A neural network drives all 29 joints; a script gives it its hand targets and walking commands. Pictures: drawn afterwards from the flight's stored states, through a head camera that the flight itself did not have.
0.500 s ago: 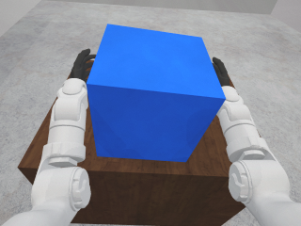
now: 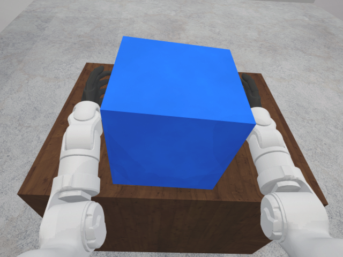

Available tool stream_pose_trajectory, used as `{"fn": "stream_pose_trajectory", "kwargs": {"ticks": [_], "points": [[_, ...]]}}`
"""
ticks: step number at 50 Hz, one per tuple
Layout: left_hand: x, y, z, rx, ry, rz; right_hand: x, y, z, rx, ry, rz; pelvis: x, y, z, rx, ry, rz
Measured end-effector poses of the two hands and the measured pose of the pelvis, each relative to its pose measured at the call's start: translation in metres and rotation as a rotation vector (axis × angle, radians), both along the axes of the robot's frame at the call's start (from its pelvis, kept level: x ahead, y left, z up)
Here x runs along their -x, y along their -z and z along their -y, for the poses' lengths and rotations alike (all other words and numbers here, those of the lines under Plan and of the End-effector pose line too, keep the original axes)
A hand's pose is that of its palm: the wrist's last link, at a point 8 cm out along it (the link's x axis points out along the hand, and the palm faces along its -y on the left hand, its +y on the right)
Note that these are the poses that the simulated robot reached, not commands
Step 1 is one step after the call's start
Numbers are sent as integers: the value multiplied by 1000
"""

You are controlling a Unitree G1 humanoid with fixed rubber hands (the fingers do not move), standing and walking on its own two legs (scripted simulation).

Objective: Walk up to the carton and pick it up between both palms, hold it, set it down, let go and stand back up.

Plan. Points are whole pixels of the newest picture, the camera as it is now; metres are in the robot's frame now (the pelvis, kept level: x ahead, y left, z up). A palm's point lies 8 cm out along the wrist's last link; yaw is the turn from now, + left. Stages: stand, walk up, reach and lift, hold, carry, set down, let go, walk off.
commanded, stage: set down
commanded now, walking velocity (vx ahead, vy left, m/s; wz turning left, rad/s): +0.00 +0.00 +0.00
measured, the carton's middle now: (170, 117) +0.44 +0.01 +0.09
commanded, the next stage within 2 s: none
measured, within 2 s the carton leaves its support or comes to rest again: rests again in 1.42 s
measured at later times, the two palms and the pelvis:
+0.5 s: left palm (92, 105) +0.42 +0.19 +0.15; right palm (246, 107) +0.42 -0.17 +0.15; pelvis -0.01 -0.01 +0.00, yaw +1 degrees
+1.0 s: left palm (97, 121) +0.41 +0.18 +0.10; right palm (243, 127) +0.41 -0.18 +0.10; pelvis +0.00 +0.00 +0.00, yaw +0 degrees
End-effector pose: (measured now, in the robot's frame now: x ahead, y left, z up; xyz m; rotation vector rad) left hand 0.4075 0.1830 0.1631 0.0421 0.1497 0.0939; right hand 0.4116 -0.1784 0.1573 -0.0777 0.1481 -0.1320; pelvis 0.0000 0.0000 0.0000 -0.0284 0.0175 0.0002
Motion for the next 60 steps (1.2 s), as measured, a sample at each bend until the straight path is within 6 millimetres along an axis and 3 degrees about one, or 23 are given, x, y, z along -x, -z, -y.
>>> {"fn": "stream_pose_trajectory", "kwargs": {"ticks": [12,27,41,60], "points": [[6,13,-3,7,4,-24,7,10,-2,9,-1,-23,10,1,-1,0,8,-3],[-11,19,-4,12,0,-30,-13,12,-3,17,-11,-32,3,0,5,-5,-16,-46],[-11,58,4,4,38,-73,2,63,5,16,23,-77,-4,-1,0,-5,-16,-58],[-1,69,-5,11,10,-76,1,59,-4,26,-3,-76,4,0,2,-4,-8,-75]]}}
